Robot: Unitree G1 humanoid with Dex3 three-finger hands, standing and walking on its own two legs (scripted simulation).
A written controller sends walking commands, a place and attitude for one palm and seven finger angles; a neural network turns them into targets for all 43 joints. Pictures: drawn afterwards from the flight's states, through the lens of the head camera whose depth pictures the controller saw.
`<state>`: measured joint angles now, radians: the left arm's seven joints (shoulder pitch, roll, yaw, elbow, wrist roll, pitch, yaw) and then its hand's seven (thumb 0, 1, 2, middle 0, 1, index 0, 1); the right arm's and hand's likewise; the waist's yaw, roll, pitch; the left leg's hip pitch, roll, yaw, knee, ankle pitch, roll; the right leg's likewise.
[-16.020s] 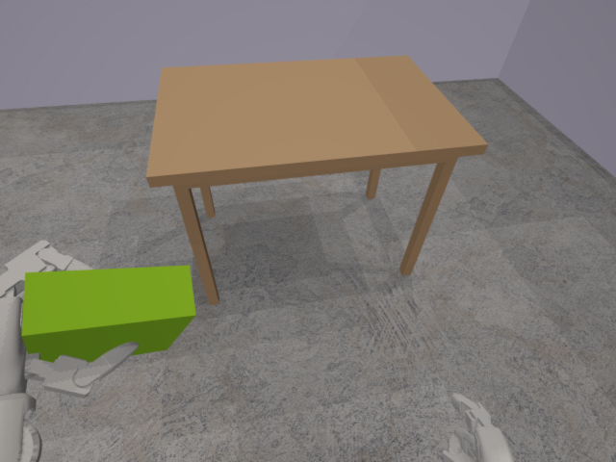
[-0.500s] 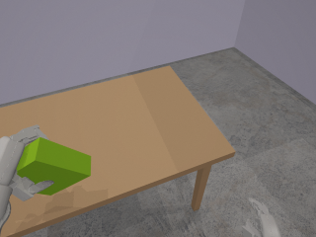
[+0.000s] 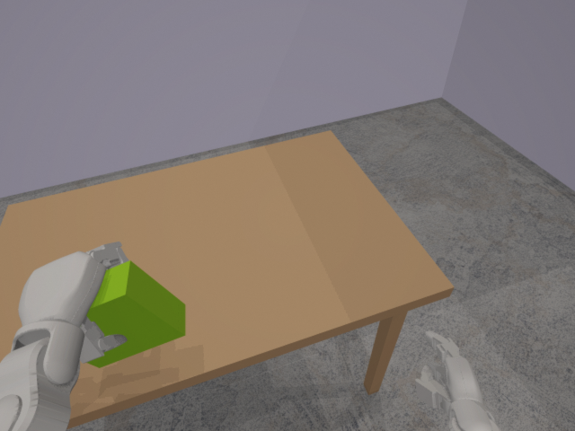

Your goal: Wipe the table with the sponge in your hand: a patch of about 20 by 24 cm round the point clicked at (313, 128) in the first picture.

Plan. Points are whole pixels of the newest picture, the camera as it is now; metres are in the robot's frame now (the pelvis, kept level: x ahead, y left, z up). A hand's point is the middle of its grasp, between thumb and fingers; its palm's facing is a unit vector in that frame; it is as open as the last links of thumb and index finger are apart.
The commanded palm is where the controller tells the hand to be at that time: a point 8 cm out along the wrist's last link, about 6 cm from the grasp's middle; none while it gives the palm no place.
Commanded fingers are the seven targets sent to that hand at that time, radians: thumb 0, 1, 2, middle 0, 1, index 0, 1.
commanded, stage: turn the palm down, sponge in hand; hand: left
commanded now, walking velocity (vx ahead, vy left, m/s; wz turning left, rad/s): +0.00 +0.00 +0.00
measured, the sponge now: (124, 324) +0.22 +0.27 +0.05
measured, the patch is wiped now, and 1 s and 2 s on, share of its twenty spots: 0.00 0.00 0.00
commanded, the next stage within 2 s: move the sponge above the wiping area in 0.78 s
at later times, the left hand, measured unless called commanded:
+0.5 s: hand (97, 299) +0.23 +0.30 +0.09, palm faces +0.01 -0.10 -0.99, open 9.5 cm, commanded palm +0.19 +0.29 +0.16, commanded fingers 0.00 0.10 1.30 -1.20 -1.60 -1.20 -1.60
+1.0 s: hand (106, 298) +0.23 +0.29 +0.09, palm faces +0.02 -0.10 -0.99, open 9.5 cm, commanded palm +0.20 +0.28 +0.15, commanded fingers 0.00 0.10 1.30 -1.20 -1.60 -1.20 -1.60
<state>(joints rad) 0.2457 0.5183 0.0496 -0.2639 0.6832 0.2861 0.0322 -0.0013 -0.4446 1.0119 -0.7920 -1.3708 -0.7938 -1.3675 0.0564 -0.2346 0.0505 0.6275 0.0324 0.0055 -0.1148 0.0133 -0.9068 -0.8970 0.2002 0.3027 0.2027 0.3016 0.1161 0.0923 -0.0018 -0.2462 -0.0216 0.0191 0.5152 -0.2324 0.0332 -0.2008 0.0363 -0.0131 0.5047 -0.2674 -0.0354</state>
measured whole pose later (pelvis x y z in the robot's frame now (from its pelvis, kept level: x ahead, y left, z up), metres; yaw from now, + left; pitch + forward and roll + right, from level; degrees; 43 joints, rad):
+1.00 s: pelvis +0.01 +0.00 +0.01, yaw +0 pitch -4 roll +0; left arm 0.14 0.47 -0.07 -0.14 0.90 0.40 0.01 0.00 -0.45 1.01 -0.79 -1.37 -0.79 -1.37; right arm -0.02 -0.26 0.03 0.69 0.03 0.04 -0.06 0.01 -0.91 -0.90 0.20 0.30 0.20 0.30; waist 0.14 0.11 0.01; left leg -0.16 -0.03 0.02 0.41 -0.19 0.03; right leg -0.12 0.04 -0.01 0.40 -0.23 -0.04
